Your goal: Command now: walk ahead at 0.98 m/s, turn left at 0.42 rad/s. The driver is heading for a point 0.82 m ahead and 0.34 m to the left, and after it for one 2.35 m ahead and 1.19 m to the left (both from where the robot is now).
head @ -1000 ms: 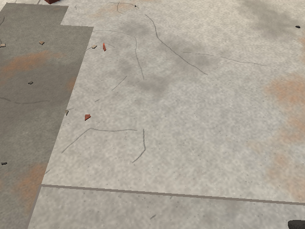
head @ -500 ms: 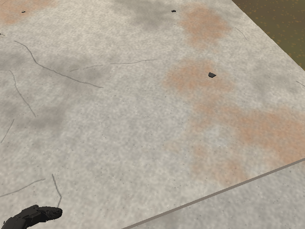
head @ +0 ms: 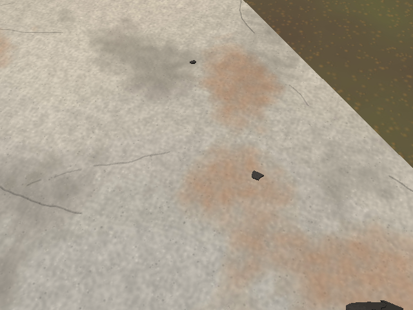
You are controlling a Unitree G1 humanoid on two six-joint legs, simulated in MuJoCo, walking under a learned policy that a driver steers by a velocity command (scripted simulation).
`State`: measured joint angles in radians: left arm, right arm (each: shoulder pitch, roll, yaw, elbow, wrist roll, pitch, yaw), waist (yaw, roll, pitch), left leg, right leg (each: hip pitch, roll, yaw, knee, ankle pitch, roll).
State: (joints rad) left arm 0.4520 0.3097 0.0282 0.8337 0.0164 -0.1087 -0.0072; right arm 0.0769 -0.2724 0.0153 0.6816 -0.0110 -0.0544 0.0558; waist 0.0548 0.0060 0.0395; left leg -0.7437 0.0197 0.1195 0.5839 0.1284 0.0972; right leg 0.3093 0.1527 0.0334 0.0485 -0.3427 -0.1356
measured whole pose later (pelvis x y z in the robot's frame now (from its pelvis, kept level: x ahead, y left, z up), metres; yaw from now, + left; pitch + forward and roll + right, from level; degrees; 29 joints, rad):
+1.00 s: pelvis +0.89 +0.21 -0.02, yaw +53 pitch +0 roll +1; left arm 0.35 0.23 0.01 0.77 -0.01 -0.10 0.02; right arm 0.11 -0.31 -0.04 0.68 -0.01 -0.02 0.04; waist 0.05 0.03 0.10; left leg -0.50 -0.19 0.10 0.69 -0.20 0.21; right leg -0.25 -0.02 0.02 1.48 -0.45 0.08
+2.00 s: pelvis +1.12 +0.43 +0.03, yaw +13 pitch +1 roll +0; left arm 0.20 0.38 0.10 0.56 -0.02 0.06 0.02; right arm 0.12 -0.28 -0.07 0.72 -0.01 0.00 -0.04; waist 0.00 -0.06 0.05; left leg -0.27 -0.03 -0.04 0.45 -0.19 0.01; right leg -0.56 0.12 0.17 1.15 -0.41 0.06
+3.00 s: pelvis +1.12 +0.48 +0.02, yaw +51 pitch +2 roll -1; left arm 0.13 0.31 0.08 0.71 0.00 0.00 0.01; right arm 0.12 -0.31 -0.06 0.58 -0.01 0.04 -0.03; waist 0.00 -0.03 0.04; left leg -0.32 -0.11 -0.17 0.52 -0.22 0.06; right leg -0.48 0.00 0.06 0.81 -0.29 0.08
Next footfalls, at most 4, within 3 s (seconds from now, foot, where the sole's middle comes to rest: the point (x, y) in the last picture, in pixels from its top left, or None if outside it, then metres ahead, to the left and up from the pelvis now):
0.06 left None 0.28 0.05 -0.75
0.48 right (249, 227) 0.73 -0.07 -0.75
0.92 left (148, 165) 0.98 0.32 -0.75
1.38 right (142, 112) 1.26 0.38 -0.75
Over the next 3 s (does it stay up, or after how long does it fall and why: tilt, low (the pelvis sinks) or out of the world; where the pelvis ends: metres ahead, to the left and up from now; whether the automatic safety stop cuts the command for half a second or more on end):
stays up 1.12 0.48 0.02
